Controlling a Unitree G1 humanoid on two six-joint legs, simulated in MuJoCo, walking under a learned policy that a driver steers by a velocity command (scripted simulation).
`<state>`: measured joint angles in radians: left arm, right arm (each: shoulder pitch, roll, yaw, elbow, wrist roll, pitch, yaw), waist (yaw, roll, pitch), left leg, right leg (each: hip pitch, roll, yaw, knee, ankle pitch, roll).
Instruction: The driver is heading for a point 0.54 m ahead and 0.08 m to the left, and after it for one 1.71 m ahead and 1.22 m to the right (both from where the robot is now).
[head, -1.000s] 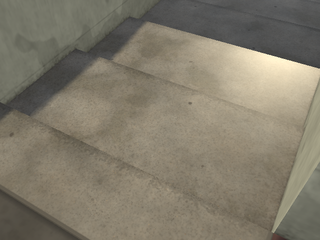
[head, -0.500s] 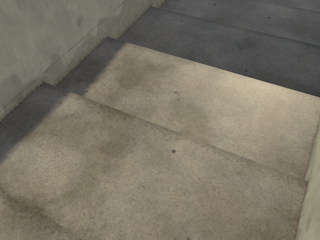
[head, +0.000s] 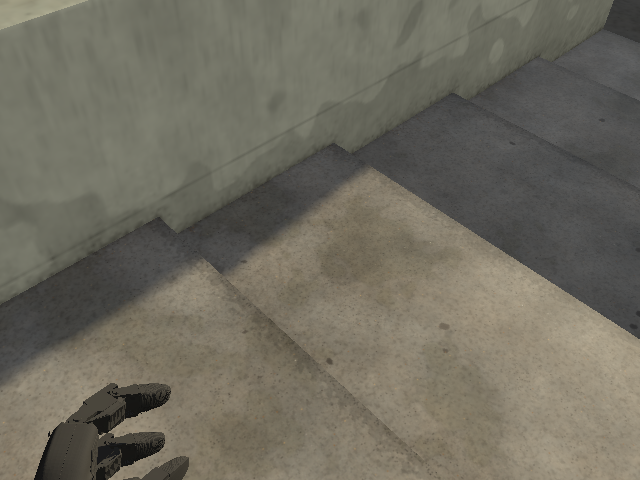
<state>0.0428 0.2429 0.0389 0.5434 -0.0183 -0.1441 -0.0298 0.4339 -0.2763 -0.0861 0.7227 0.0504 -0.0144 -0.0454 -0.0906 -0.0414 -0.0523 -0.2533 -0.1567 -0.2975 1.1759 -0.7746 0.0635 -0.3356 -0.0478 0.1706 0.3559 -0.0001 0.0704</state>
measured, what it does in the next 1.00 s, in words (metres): goes down: left foot, then right foot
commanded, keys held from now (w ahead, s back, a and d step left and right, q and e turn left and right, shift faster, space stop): w+q+shift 0.42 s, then w+e+shift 0.58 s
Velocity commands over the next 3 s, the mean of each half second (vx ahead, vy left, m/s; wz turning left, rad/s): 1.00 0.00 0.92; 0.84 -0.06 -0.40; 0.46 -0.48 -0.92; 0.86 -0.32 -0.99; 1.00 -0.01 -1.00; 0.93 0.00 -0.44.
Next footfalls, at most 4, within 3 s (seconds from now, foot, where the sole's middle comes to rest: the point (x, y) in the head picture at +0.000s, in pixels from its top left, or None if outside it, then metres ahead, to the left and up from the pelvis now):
0.44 left None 0.45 0.11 -0.78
0.86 right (247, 328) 0.95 0.12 -0.78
1.16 left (171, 298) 1.06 0.32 -0.78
1.52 right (348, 315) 1.04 -0.15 -0.88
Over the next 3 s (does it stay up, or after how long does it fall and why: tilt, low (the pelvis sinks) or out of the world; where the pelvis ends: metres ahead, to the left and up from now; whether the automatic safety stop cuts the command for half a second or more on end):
stays up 1.66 -1.10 -0.23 its command is cut before an obstacle after 0.8 s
